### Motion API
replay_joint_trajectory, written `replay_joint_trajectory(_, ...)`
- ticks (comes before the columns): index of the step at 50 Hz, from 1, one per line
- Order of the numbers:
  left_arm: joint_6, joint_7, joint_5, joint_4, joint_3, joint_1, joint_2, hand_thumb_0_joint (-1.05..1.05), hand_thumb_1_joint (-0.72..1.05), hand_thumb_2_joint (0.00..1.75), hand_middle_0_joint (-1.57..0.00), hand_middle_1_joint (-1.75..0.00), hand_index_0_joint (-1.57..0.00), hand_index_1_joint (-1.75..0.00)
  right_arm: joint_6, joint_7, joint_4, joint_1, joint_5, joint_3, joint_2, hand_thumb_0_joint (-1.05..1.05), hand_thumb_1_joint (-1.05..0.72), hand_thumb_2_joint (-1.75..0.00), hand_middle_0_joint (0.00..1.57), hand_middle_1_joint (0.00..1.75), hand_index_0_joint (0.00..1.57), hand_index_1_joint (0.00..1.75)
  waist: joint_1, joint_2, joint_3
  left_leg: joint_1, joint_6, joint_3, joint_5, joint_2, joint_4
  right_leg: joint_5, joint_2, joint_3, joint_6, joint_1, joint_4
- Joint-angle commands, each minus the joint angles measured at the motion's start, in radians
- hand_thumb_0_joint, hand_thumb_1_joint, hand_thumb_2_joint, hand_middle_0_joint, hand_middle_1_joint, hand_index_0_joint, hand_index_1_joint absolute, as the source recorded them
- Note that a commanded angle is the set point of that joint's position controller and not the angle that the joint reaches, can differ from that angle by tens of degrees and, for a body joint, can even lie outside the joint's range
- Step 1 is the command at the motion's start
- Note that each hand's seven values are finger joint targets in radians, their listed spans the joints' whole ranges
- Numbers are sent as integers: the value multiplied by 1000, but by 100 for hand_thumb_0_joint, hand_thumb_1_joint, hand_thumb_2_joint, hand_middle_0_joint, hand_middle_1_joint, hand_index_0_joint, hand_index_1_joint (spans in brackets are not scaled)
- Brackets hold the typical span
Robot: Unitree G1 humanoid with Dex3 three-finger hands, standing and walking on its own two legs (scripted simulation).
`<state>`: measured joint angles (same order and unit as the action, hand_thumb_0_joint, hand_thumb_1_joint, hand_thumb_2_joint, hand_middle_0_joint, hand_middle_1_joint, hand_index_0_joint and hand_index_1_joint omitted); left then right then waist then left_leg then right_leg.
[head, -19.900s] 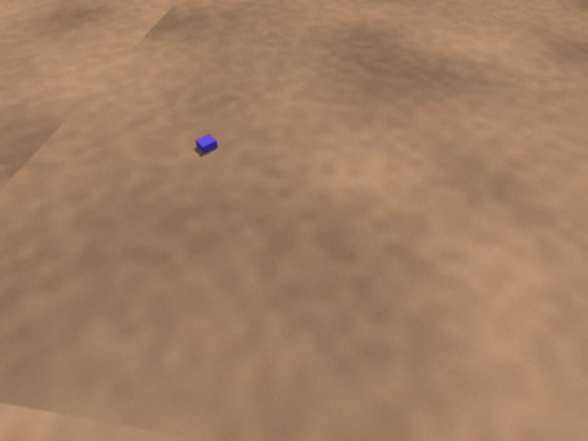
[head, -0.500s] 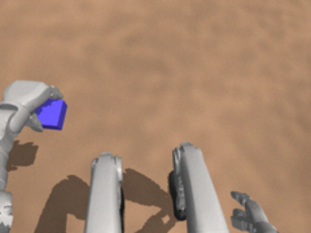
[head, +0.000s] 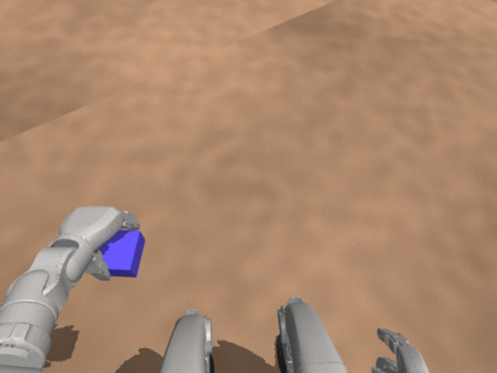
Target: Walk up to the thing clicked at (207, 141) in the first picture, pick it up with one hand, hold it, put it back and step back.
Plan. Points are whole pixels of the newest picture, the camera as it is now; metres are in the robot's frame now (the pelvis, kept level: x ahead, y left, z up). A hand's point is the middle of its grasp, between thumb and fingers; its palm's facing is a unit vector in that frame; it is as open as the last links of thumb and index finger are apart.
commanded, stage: lift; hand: left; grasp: from above
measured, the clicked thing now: (116, 252) +0.35 +0.24 -0.12
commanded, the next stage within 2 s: hold in 0.42 s
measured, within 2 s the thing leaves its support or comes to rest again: neither
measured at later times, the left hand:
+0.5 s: hand (95, 223) +0.35 +0.23 +0.02, palm faces -0.49 -0.01 -0.87, open 10.0 cm
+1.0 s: hand (87, 206) +0.36 +0.22 +0.06, palm faces -0.49 +0.00 -0.87, open 10.1 cm
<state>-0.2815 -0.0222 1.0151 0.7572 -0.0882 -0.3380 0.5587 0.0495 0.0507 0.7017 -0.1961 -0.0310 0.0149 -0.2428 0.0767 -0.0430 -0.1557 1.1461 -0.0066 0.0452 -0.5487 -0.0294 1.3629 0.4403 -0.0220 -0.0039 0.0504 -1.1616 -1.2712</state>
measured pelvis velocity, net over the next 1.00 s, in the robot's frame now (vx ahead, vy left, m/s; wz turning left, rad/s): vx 0.06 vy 0.00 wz -0.02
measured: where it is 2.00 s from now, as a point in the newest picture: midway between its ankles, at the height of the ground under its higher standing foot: outside the picture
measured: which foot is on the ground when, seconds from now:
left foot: down 0.00-1.00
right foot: down 0.00-1.00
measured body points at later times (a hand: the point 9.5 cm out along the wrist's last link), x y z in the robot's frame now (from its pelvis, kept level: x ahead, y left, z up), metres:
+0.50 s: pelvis +0.04 +0.00 +0.08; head +0.09 +0.00 +0.53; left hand +0.37 +0.23 +0.07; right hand +0.13 -0.27 -0.04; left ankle +0.05 +0.12 -0.61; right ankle +0.09 -0.15 -0.61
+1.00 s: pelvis +0.06 +0.00 +0.10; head +0.08 -0.01 +0.55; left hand +0.38 +0.22 +0.11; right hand +0.17 -0.27 -0.01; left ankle +0.05 +0.12 -0.61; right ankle +0.09 -0.15 -0.61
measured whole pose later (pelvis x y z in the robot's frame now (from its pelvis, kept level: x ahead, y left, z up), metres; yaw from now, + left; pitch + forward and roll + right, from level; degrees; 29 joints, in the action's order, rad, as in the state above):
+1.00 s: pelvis +0.06 +0.00 +0.10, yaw -1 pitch +7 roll -1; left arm -0.23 0.04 1.02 0.71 -0.16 -0.26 0.48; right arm 0.06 0.07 0.72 -0.22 -0.05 0.04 -0.24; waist 0.02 -0.04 -0.08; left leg 0.49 -0.01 -0.01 -0.39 -0.03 0.77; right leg 0.30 -0.03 -0.04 0.04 -0.54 -0.72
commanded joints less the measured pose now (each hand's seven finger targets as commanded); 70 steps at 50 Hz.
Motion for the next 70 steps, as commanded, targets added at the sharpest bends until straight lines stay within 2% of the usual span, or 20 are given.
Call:
replay_joint_trajectory(1,-14,-56,-18,-161,99,-298,241,0,68,56,-117,-12,-110,-20,-39,15,-80,-33,2,55,-149,0,-89,-90,20,30,20,30,3,-44,-308,-281,23,-4,52,34,-330,9,41,3,-61,316,281)
replay_joint_trajectory(3,-14,-63,-9,-142,82,-310,220,0,70,56,-118,-13,-111,-20,-43,14,-78,-38,4,57,-147,0,-89,-90,20,30,20,30,4,-53,-298,-328,21,-9,67,34,-361,-8,44,6,-60,340,309)
replay_joint_trajectory(5,-11,-80,-5,-139,95,-297,221,0,72,57,-118,-15,-111,-21,-46,13,-71,-47,2,61,-149,0,-89,-90,20,30,20,30,-14,-47,-313,-377,18,-11,131,34,-387,-60,44,7,-62,382,328)
replay_joint_trajectory(10,4,-94,9,-139,87,-333,228,0,74,57,-117,-20,-112,-25,-43,11,-71,-54,0,70,-152,0,-89,-90,20,30,20,30,-16,-33,-302,-458,20,-37,195,44,-446,-124,41,-4,-57,489,411)
replay_joint_trajectory(12,11,-87,4,-132,64,-321,195,0,73,59,-116,-22,-111,-27,-42,9,-65,-58,0,71,-150,0,-89,-90,20,30,20,30,-16,-45,-294,-509,13,-32,243,39,-476,-168,44,4,-58,501,421)
replay_joint_trajectory(15,23,-88,11,-106,72,-279,203,0,72,58,-114,-22,-110,-26,-39,9,-70,-57,-5,73,-153,0,-89,-90,20,30,20,30,-31,-13,-266,-535,15,-32,271,41,-513,-190,44,4,-58,545,461)
replay_joint_trajectory(18,32,-69,-7,-113,29,-274,146,0,75,57,-114,-26,-112,-28,-36,7,-85,-44,-9,72,-149,0,-89,-89,20,30,20,30,-20,0,-216,-558,17,-39,239,44,-559,-162,42,2,-57,573,508)
replay_joint_trajectory(19,37,-64,-8,-117,43,-255,164,0,76,57,-115,-26,-112,-29,-35,8,-83,-42,-9,73,-149,0,-89,-90,20,30,20,30,-32,-2,-212,-568,16,-38,239,44,-572,-160,43,1,-57,584,521)
replay_joint_trajectory(28,30,-40,-8,-187,55,-303,180,0,78,54,-112,-35,-113,-34,-34,16,-87,-36,-7,75,-148,0,-89,-89,20,30,20,30,-35,-33,-228,-682,5,-43,345,39,-631,-241,47,7,-61,651,564)
replay_joint_trajectory(32,39,-38,7,-170,48,-276,166,0,81,54,-112,-38,-114,-36,-32,17,-86,-29,-8,75,-147,0,-89,-89,20,30,20,30,-45,-30,-214,-717,0,-43,385,35,-658,-266,51,11,-64,666,580)
replay_joint_trajectory(34,42,-35,-4,-195,34,-304,148,0,80,56,-112,-39,-114,-37,-33,16,-84,-26,-9,77,-148,0,-89,-89,20,30,20,30,-37,-24,-218,-740,-1,-38,411,32,-667,-288,52,15,-64,678,584)
replay_joint_trajectory(35,45,-33,-5,-188,39,-280,154,0,80,57,-112,-39,-114,-37,-32,16,-88,-21,-12,78,-149,0,-89,-89,20,30,20,30,-48,-18,-210,-742,1,-40,411,36,-673,-289,50,13,-62,697,596)
replay_joint_trajectory(40,52,-1,-11,-205,30,-263,146,0,81,61,-114,-41,-115,-40,-29,19,-89,-14,-9,76,-146,0,-89,-90,20,30,20,30,-41,3,-217,-759,5,-55,454,42,-682,-339,48,4,-60,746,613)
replay_joint_trajectory(41,52,4,-15,-226,32,-269,150,0,81,62,-113,-42,-115,-41,-27,20,-91,-12,-10,74,-147,0,-89,-89,20,30,20,30,-51,-14,-214,-770,3,-50,468,39,-689,-343,50,8,-62,744,615)
replay_joint_trajectory(48,47,33,-20,-249,43,-241,157,0,81,63,-113,-42,-114,-41,-22,27,-103,5,-10,75,-148,0,-89,-90,20,30,20,30,-57,-16,-192,-798,0,-52,496,35,-712,-353,54,13,-64,757,630)
replay_joint_trajectory(56,44,50,-24,-272,32,-225,139,0,83,63,-115,-42,-116,-41,-22,32,-120,33,-8,67,-140,0,-90,-90,20,30,20,30,-55,9,-151,-796,8,-59,431,43,-736,-312,51,3,-59,772,661)
replay_joint_trajectory(58,45,50,-30,-294,52,-238,160,0,82,63,-114,-42,-116,-41,-22,34,-121,35,-9,69,-144,0,-90,-90,20,30,20,30,-58,10,-183,-808,10,-60,447,44,-737,-328,49,1,-57,790,660)
replay_joint_trajectory(60,45,55,-25,-298,43,-224,152,0,82,65,-114,-45,-116,-44,-21,35,-123,38,-8,68,-141,0,-90,-90,20,30,20,30,-62,-8,-176,-813,8,-64,469,44,-736,-347,49,2,-57,792,658)
replay_joint_trajectory(65,46,56,-33,-313,46,-220,152,0,84,67,-115,-45,-117,-44,-21,38,-133,59,-10,65,-142,0,-90,-90,20,30,20,30,-66,7,-136,-807,10,-63,394,45,-762,-273,49,2,-56,789,685)
replay_joint_trajectory(70,47,68,-39,-346,44,-224,153,0,83,67,-116,-45,-117,-44,-25,44,-133,64,-10,63,-140,0,-90,-90,20,30,20,30,-66,2,-152,-827,11,-65,399,45,-770,-279,49,-1,-55,796,690)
